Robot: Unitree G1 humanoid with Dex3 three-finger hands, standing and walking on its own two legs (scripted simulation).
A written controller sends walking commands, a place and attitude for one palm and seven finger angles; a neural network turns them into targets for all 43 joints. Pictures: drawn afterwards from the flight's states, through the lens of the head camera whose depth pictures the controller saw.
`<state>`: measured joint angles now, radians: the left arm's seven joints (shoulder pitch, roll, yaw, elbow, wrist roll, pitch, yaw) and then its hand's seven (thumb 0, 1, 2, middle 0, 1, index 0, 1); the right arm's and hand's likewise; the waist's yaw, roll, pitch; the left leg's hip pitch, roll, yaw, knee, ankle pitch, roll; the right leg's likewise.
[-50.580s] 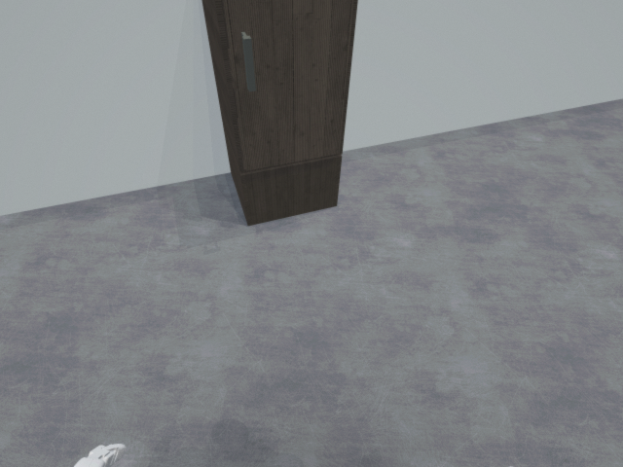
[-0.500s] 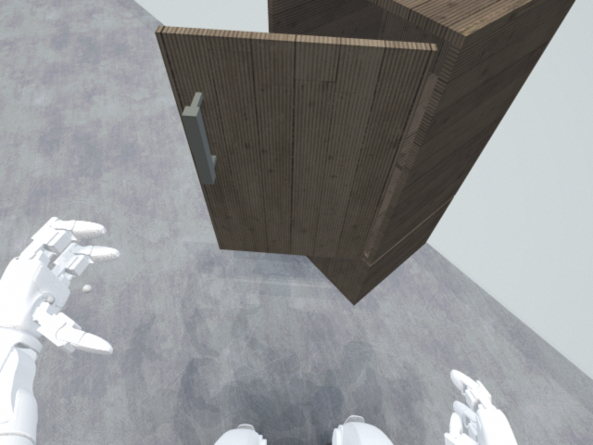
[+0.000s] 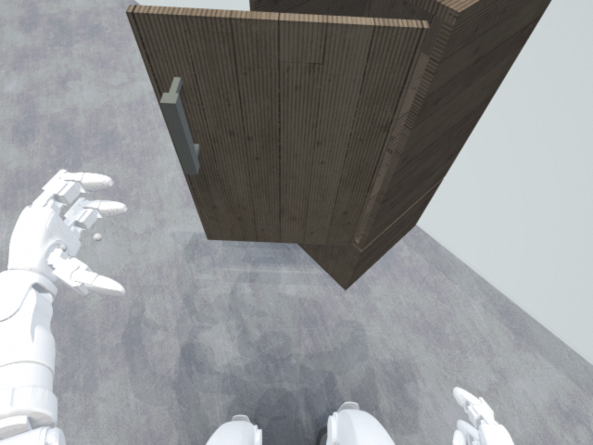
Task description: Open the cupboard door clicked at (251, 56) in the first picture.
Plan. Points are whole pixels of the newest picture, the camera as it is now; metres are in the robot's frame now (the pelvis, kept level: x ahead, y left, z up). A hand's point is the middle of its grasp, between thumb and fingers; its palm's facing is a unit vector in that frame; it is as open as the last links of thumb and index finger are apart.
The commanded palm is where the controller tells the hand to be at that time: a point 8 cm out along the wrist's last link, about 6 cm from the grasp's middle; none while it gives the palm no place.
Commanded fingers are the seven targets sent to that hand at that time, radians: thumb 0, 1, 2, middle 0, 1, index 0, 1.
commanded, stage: move the hooked fingers beside the handle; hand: left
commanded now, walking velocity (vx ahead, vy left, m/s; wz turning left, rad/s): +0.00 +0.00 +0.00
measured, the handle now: (184, 128) +0.58 +0.19 +0.04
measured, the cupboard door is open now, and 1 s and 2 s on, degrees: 46 46 46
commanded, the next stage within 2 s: slide the fingers in behind the handle in 1.96 s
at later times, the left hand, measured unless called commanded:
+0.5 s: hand (115, 199) +0.42 +0.26 +0.05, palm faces -0.01 -1.00 -0.03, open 14.0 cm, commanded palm +0.40 +0.31 +0.05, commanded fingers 0.00 -0.50 0.30 -0.30 -1.20 -0.30 -1.20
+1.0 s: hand (130, 160) +0.49 +0.25 +0.06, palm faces -0.02 -1.00 -0.03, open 14.0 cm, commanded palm +0.48 +0.30 +0.05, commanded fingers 0.00 -0.50 0.30 -0.30 -1.20 -0.30 -1.20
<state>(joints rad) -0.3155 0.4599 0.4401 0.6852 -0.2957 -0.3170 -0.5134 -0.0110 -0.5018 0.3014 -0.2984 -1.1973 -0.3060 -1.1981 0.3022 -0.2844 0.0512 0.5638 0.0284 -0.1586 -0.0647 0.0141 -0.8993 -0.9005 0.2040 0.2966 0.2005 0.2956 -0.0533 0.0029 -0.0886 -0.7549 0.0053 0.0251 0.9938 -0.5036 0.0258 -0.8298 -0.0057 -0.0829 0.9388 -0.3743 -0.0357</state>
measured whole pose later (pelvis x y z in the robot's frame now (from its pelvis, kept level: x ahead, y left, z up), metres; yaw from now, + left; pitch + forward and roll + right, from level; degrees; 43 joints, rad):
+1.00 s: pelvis -0.01 +0.01 -0.02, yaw -2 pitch +22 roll -3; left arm -0.86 0.68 0.51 1.19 -0.12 -0.38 -0.46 -0.01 -0.50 0.30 -0.30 -1.20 -0.31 -1.20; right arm 0.38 -0.30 0.07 0.59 0.00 0.03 -0.04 0.01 -0.90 -0.90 0.20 0.30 0.20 0.30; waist -0.17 0.00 -0.08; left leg -0.96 0.03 0.02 1.10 -0.52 0.04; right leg -1.02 0.01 -0.08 0.99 -0.36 -0.03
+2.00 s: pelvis +0.00 +0.01 -0.02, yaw -2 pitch +25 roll -4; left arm -0.89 0.70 0.51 1.17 -0.10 -0.39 -0.44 -0.01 -0.50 0.30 -0.30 -1.20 -0.31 -1.20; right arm 0.37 -0.29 0.06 0.56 -0.01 0.08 -0.02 0.01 -0.90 -0.90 0.20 0.30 0.20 0.30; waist -0.19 0.01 -0.09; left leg -1.01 0.04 0.01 1.12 -0.55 0.04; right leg -1.06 0.02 -0.09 1.00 -0.38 -0.02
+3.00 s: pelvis +0.01 +0.01 -0.02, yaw -2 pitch +24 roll -3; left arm -0.85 0.52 0.42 1.11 -0.11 -0.41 -0.31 -0.01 -0.50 0.30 -0.30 -1.20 -0.30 -1.20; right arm 0.39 -0.27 0.05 0.58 -0.02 0.08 0.01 0.01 -0.90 -0.90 0.20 0.30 0.20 0.30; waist -0.18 0.02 -0.11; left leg -0.97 0.03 0.02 1.10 -0.55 0.04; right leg -1.03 0.02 -0.08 0.99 -0.38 -0.02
